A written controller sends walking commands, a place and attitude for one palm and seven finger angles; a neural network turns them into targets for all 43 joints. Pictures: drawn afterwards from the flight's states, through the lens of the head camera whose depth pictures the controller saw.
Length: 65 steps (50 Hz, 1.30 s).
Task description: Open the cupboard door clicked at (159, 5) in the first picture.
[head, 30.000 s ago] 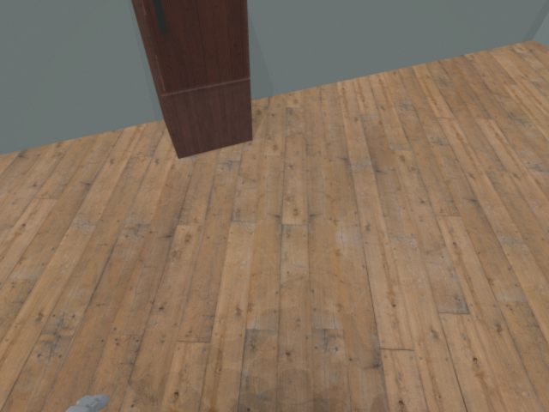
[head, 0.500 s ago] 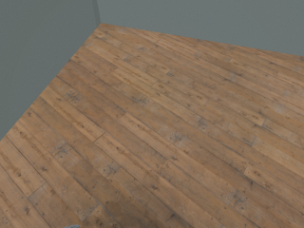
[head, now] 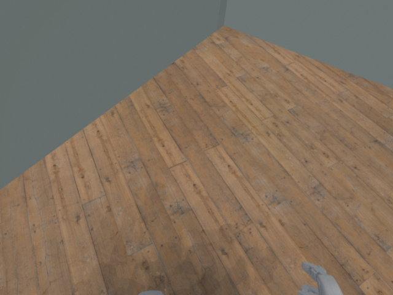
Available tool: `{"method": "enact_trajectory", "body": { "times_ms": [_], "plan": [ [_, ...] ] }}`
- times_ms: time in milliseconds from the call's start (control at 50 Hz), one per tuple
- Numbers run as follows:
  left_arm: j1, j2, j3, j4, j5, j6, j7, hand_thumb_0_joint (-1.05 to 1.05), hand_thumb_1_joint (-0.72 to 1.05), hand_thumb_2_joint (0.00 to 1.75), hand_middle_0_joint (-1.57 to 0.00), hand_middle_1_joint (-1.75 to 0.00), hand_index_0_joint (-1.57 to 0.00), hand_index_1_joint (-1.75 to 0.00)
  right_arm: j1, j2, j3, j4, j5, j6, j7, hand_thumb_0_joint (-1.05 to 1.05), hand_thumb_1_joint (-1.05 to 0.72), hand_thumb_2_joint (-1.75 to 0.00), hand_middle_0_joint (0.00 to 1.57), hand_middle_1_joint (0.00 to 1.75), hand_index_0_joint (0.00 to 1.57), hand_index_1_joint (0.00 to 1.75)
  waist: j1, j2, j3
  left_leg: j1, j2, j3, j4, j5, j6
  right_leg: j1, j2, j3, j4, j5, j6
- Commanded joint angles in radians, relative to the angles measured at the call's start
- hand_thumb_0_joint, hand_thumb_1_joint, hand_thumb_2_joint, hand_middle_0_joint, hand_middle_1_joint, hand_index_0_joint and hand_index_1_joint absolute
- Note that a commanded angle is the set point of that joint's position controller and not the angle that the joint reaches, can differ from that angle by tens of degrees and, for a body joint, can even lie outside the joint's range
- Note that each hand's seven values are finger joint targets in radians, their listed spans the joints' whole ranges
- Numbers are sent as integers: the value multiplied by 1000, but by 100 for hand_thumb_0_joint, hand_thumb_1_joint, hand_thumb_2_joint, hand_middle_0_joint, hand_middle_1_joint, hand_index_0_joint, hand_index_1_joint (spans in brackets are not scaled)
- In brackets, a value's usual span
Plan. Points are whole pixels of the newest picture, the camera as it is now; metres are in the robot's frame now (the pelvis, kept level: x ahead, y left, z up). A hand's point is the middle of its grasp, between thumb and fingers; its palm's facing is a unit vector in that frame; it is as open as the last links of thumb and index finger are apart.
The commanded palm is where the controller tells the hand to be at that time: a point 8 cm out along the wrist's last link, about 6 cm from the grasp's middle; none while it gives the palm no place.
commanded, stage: turn to face it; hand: left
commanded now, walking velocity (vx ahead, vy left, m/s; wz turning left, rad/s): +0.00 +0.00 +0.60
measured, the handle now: out of the picture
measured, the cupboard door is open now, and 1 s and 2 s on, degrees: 42 42 42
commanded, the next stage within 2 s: none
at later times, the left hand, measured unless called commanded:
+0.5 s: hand out of the picture +0.02 +0.15 -0.14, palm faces +0.31 -0.92 -0.24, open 7.4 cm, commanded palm none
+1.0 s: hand out of the picture -0.03 +0.12 -0.13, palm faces +0.59 -0.75 -0.30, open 7.4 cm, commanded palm none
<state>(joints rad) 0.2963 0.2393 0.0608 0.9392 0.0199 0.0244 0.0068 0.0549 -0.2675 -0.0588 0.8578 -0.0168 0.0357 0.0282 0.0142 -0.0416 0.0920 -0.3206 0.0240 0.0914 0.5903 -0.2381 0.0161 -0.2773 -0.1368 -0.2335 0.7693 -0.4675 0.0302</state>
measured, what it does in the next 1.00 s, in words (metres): steps to the right, turning left: right foot, then left foot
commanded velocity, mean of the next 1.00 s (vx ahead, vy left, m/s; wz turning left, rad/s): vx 0.00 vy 0.00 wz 0.60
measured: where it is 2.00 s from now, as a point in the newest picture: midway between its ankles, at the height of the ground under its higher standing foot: outside the picture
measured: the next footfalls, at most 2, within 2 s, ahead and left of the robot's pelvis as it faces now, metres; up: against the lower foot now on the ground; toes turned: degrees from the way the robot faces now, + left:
right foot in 0.30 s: +0.09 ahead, -0.18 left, +0.00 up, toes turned +10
left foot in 0.58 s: +0.00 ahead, +0.08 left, +0.00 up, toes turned +27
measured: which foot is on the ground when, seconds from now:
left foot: down 0.00-0.30, up 0.32-0.56, down 0.58-0.86, up 0.88-1.00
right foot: up 0.00-0.28, down 0.30-0.58, up 0.60-0.84, down 0.86-1.00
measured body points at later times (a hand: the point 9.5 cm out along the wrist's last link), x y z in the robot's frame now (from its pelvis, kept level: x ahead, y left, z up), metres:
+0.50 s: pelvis +0.00 -0.06 +0.02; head +0.05 -0.05 +0.46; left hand +0.00 +0.20 -0.12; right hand +0.16 -0.29 -0.13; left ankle -0.04 +0.06 -0.67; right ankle +0.05 -0.18 -0.72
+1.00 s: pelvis +0.02 -0.10 +0.02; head +0.07 -0.09 +0.46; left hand -0.06 +0.16 -0.11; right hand +0.25 -0.26 -0.13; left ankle -0.07 +0.01 -0.64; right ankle +0.09 -0.18 -0.72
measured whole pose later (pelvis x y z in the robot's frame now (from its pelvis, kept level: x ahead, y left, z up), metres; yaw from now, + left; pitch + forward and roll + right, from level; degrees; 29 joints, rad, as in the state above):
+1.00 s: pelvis +0.02 -0.10 +0.02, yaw +37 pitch +0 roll +2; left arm 0.21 0.21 0.06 0.86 0.03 0.02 0.02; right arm 0.14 -0.26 -0.09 0.92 -0.02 0.09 0.03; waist -0.02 0.01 0.10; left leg -0.50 0.00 -0.01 1.10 -0.45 -0.05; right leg -0.24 -0.08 -0.12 0.55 -0.30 -0.01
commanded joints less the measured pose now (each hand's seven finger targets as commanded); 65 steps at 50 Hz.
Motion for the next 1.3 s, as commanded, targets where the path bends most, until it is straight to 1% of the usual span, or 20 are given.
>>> {"method": "enact_trajectory", "body": {
  "times_ms": [0,80,220,240,280,360,500,520,560,580,660,800,840,940,1060,1120,1140,1180,1200,1280],
  "plan": [
    [-157,102,25,-169,2,-5,17,0,90,90,-20,-30,-20,-30,223,-263,-62,-19,-7,-17,-36,0,-90,-90,20,30,20,30,-105,234,-192,266,385,-508,-209,452,247,-362,18,228,422,-144,58],
    [-72,110,36,-120,1,13,-3,0,90,90,-20,-30,-20,-30,52,-192,-41,-60,-8,-17,-40,0,-90,-90,20,30,20,30,-12,215,-114,58,206,-323,-261,133,130,-223,47,224,318,38,51],
    [3,100,34,-122,-4,-3,0,0,90,90,-20,-30,-20,-30,28,-191,-65,-66,-10,4,-29,0,-90,-90,20,30,20,30,22,208,-109,-135,138,-381,-199,-80,90,98,136,169,-164,128,32],
    [49,133,44,-114,-1,-12,4,0,90,90,-20,-30,-20,-30,21,-160,-62,-77,-3,6,-27,0,-90,-90,20,30,20,30,46,121,-121,-203,72,-340,-104,-124,47,194,86,219,-330,129,18],
    [25,276,62,-150,15,-17,18,0,90,90,-20,-30,-20,-30,-4,-78,-51,-120,1,3,-12,0,-90,-90,20,30,20,30,71,-252,-103,-311,-72,-120,404,-359,-53,109,-360,660,-606,-27,-167],
    [-140,152,31,-175,10,-23,20,0,90,90,-20,-30,-20,-30,70,-61,-48,-53,-2,17,4,0,-90,-90,20,30,20,30,-32,-235,-71,-221,14,-94,586,-213,-66,-1,-186,310,-471,305,-142],
    [-24,203,52,-112,4,-23,14,0,90,90,-20,-30,-20,-30,86,-32,-22,-38,8,-8,1,0,-90,-90,20,30,20,30,6,-133,-146,10,-28,14,-44,-96,-61,170,-199,186,-240,657,-92],
    [-43,189,52,-119,-5,-17,12,0,90,90,-20,-30,-20,-30,143,-66,-32,-25,7,-13,0,0,-90,-90,20,30,20,30,-30,-76,-166,135,-4,-27,-162,40,-45,82,-182,143,-155,561,-45],
    [-110,78,21,-193,-9,-3,5,0,90,90,-20,-30,-20,-30,264,-259,-77,-10,-9,-17,-17,0,-90,-90,20,30,20,30,-102,358,-181,304,416,-559,-253,530,204,-327,19,119,230,-209,69],
    [-176,105,22,-215,2,5,10,0,90,90,-20,-30,-20,-30,298,-254,-75,4,-12,-16,-24,0,-90,-90,20,30,20,30,-117,220,-161,240,413,-549,-237,389,236,-335,14,203,334,-163,53],
    [-142,83,30,-147,-7,7,0,0,90,90,-20,-30,-20,-30,140,-168,-48,-20,-13,-25,-47,0,-90,-90,20,30,20,30,-34,240,-137,145,212,-345,-216,359,137,-260,49,228,293,15,48],
    [-3,97,36,-115,-12,-11,4,0,90,90,-20,-30,-20,-30,61,-163,-58,-50,-4,-4,-38,0,-90,-90,20,30,20,30,28,151,-150,-71,122,-353,-111,153,72,163,118,184,-291,201,26],
    [27,254,64,-122,14,-24,18,0,90,90,-20,-30,-20,-30,44,-61,-45,-92,6,-5,-22,0,-90,-90,20,30,20,30,59,-293,-117,-309,-99,-104,328,-354,-60,224,-328,636,-561,196,-146],
    [-120,129,26,-156,6,-30,23,0,90,90,-20,-30,-20,-30,58,-52,-43,-35,0,20,1,0,-90,-90,20,30,20,30,-27,-181,-64,-229,8,-99,563,-202,-75,77,-182,276,-457,474,-151],
    [-10,188,45,-111,10,-32,21,0,90,90,-20,-30,-20,-30,-11,-16,-20,-53,9,7,7,0,-90,-90,20,30,20,30,38,-160,-125,-119,-17,0,182,-225,-74,237,-218,213,-363,711,-158],
    [-20,197,54,-103,3,-27,16,0,90,90,-20,-30,-20,-30,49,-36,-21,-41,8,-3,0,0,-90,-90,20,30,20,30,4,-144,-148,26,-21,14,-32,-87,-57,192,-215,158,-264,679,-106],
    [-38,187,54,-108,-4,-23,13,0,90,90,-20,-30,-20,-30,100,-64,-28,-28,6,-9,0,0,-90,-90,20,30,20,30,-31,-92,-166,143,-8,-12,-153,30,-42,113,-196,118,-176,603,-61],
    [-95,83,22,-176,-9,-11,3,0,90,90,-20,-30,-20,-30,223,-252,-74,-15,-7,-13,-13,0,-90,-90,20,30,20,30,-103,352,-195,371,402,-525,-231,579,185,-320,5,83,225,-194,64],
    [-146,108,26,-209,0,-4,7,0,90,90,-20,-30,-20,-30,270,-277,-74,-3,-11,-8,-21,0,-90,-90,20,30,20,30,-120,217,-185,283,434,-536,-218,438,246,-323,9,184,335,-186,48],
    [-130,99,35,-145,-2,9,0,0,90,90,-20,-30,-20,-30,104,-167,-43,-36,-10,-22,-47,0,-90,-90,20,30,20,30,-29,245,-126,136,220,-358,-236,338,141,-274,33,241,344,27,49]
  ]
}}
